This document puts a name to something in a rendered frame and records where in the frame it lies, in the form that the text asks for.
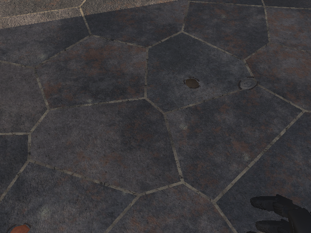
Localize robot right hand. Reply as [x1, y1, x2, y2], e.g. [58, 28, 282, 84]
[246, 194, 311, 233]

